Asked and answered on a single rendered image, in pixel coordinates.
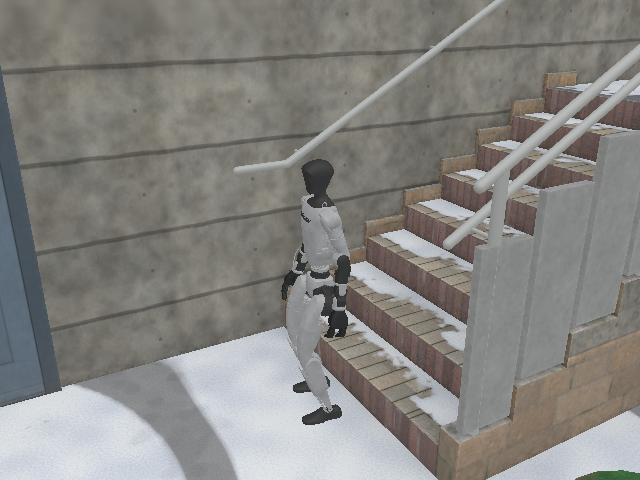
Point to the right robot hand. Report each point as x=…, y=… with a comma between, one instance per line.
x=289, y=279

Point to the robot left upper arm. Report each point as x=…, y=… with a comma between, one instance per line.
x=330, y=220

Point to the robot right upper arm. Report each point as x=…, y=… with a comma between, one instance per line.
x=305, y=197

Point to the right robot forearm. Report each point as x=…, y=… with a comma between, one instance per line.
x=300, y=264

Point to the left robot foot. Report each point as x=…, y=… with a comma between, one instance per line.
x=320, y=416

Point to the robot right thigh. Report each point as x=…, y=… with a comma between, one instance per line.
x=296, y=305

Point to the left robot hand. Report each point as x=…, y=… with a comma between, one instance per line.
x=337, y=320

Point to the left robot forearm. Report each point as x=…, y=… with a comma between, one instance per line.
x=341, y=283

